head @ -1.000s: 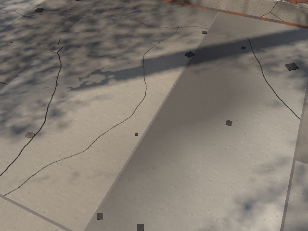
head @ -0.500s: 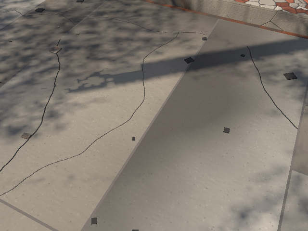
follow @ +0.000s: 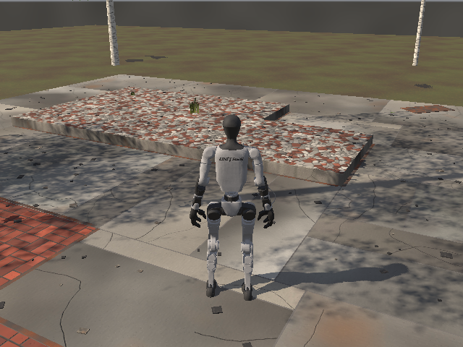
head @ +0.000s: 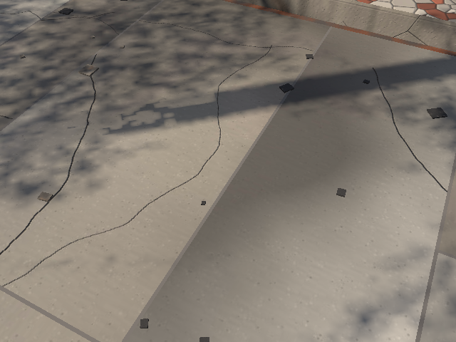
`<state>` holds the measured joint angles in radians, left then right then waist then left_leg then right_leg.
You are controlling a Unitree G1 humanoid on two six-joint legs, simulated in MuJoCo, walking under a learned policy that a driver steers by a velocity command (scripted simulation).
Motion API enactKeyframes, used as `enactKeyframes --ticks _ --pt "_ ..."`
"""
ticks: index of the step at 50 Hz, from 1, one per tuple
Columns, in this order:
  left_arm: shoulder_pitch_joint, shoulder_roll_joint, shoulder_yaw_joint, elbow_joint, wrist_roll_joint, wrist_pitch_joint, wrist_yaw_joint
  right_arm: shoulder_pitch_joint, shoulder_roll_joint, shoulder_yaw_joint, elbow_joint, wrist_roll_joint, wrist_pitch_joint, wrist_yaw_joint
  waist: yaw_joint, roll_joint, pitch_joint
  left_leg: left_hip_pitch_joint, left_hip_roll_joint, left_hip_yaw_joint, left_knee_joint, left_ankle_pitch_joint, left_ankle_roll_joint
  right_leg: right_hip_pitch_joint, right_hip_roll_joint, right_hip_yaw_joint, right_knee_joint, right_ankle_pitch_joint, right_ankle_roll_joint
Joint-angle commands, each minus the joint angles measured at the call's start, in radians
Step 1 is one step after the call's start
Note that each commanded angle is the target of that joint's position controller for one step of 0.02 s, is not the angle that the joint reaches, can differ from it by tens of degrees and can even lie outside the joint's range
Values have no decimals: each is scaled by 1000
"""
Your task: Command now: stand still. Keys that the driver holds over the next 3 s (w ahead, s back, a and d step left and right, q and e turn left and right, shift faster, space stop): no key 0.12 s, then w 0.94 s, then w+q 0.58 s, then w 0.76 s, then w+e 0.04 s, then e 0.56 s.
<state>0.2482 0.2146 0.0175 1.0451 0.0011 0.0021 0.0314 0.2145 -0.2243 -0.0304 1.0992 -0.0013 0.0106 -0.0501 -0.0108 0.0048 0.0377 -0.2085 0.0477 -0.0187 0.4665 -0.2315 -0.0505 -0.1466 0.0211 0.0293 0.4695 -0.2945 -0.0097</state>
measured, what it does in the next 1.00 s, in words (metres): walks ahead: right foot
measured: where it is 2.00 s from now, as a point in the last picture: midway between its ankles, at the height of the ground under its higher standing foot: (206, 228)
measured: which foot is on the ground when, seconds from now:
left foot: down 0.00-0.86, up 0.88-1.00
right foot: down 0.00-0.36, up 0.38-0.82, down 0.84-1.00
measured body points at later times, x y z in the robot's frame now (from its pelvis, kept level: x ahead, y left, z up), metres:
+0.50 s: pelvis +0.08 +0.05 +0.00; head +0.08 +0.07 +0.45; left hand +0.13 +0.31 -0.15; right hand +0.03 -0.20 -0.14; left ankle +0.02 +0.13 -0.74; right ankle +0.03 -0.10 -0.65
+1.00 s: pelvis +0.35 +0.00 +0.00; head +0.37 -0.01 +0.45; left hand +0.44 +0.26 -0.13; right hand +0.39 -0.27 -0.14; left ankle +0.28 +0.14 -0.64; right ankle +0.40 -0.08 -0.74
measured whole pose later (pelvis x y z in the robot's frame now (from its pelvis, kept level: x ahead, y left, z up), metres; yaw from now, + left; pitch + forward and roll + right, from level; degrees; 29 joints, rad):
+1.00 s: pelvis +0.35 +0.00 +0.00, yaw +1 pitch +0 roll -1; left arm 0.17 0.24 0.05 0.97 0.00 -0.10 -0.04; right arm 0.30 -0.25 -0.05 0.98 0.03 -0.11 -0.01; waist 0.01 0.03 0.04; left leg -0.45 0.08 -0.04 1.22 -0.33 0.05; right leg -0.28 0.06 -0.07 0.41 -0.14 -0.07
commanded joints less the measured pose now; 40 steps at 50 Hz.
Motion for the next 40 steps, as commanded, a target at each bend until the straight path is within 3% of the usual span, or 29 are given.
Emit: enactKeyframes --ticks 1,6,7,9,10,12,13,15,17,18,19,20,21,22,23,25,26,28,32,37,39,40 --pt "41 101 15 -14 0 -7 3 36 -102 -14 -16 0 -6 -4 1 -4 9 32 -8 17 -53 128 19 -75 -31 22 -100 159 -12" --pt "55 93 11 1 -1 -7 4 52 -93 -11 -7 1 -6 -4 3 -4 14 27 -11 17 -52 123 21 -80 -30 17 -101 150 -10" --pt "73 86 9 12 -1 -5 5 71 -80 -8 3 1 -5 -5 4 -11 -8 34 -26 34 -46 35 22 -72 -23 12 -111 46 -14" --pt "79 130 24 9 -15 0 12 67 -80 -10 0 10 -4 -8 14 -54 37 -38 -78 88 38 -245 37 -118 -36 53 -141 -327 -58" --pt "88 149 31 2 -19 -2 13 48 -79 -11 -13 10 -10 -7 25 -82 80 -107 -86 96 89 -313 47 -146 -82 119 -182 -467 -90" --pt "134 205 52 4 -28 -20 9 14 -39 -1 -43 11 -41 8 49 -193 123 -208 -69 95 278 -230 61 -140 -245 346 -288 -585 -183" --pt "130 208 57 -1 -29 -30 8 7 -39 -1 -53 17 -57 19 46 -202 145 -235 -32 57 341 -212 80 -160 -305 425 -318 -568 -222" --pt "66 176 52 -26 -32 -45 3 30 -43 -4 -62 33 -85 38 3 -182 161 -235 5 29 282 -262 122 -150 -313 400 -295 -454 -210" --pt "-23 164 49 -56 -45 -44 -3 182 -45 -16 -1 29 -99 45 -79 -117 118 66 -49 90 14 -105 132 -263 -196 219 -178 -306 -138" --pt "-35 138 41 -67 -38 -48 -6 274 -70 -29 35 18 -99 46 -101 -29 75 206 -27 18 -29 -61 123 -328 -121 121 -12 -176 -103" --pt "-39 72 22 -85 -24 -60 -10 403 -158 -52 48 17 -100 43 -132 220 6 339 175 -311 -190 -189 190 -458 -7 -41 347 -119 -35" --pt "-43 64 24 -119 -35 -79 -7 459 -222 -56 50 8 -114 58 -123 331 -9 354 348 -704 -333 -335 316 -607 46 0 583 -271 -30" --pt "-43 94 30 -118 -53 -92 -12 355 -161 -34 25 4 -128 59 -67 183 71 290 370 -699 -333 -374 327 -674 -30 68 725 -223 -50" --pt "-39 97 30 -110 -57 -102 -22 280 -115 -22 -5 8 -136 61 -41 114 112 260 321 -560 -325 -333 291 -704 -75 73 755 -110 -71" --pt "-35 102 36 -99 -47 -110 -25 235 -107 -17 -24 8 -137 67 -25 81 106 252 268 -443 -330 -235 254 -694 -104 53 722 -19 -80" --pt "-66 131 54 -100 -28 -112 -32 242 -60 -1 -30 2 -126 69 -25 80 84 258 191 -256 -330 39 202 -648 -134 20 628 89 -74" --pt "-75 109 52 -101 -27 -109 -39 276 -61 2 -24 -1 -120 64 -30 103 70 259 176 -205 -326 154 202 -626 -134 -2 594 111 -61" --pt "-132 76 46 -122 -24 -99 -46 316 -75 2 -21 -4 -109 50 -40 87 66 270 160 -139 -326 295 212 -639 -125 -35 515 151 -32" --pt "-321 42 25 -198 -27 -97 -54 322 -119 -4 -42 -5 -98 30 -68 79 99 178 139 -70 -373 298 214 -552 -85 -78 233 283 -3" --pt "-421 72 21 -253 -35 -104 -76 350 -132 -20 -29 14 -95 26 -55 88 131 255 192 -39 -362 372 212 -496 -65 -72 81 318 -45" --pt "-375 110 37 -253 -34 -111 -81 321 -152 -30 -39 11 -89 25 -4 106 73 320 209 -21 -268 631 193 -397 -34 -83 59 272 -77" --pt "-299 140 53 -236 -33 -111 -79 306 -166 -37 -45 7 -82 25 41 131 7 338 209 -10 -170 826 181 -288 -1 -103 71 244 -96"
